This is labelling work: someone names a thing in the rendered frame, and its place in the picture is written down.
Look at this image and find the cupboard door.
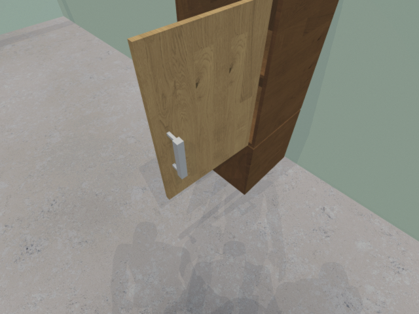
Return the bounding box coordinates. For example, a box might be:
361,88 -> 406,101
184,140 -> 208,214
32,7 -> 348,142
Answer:
128,0 -> 273,200

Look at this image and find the handle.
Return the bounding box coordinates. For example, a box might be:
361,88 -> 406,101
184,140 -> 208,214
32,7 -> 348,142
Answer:
166,132 -> 188,179

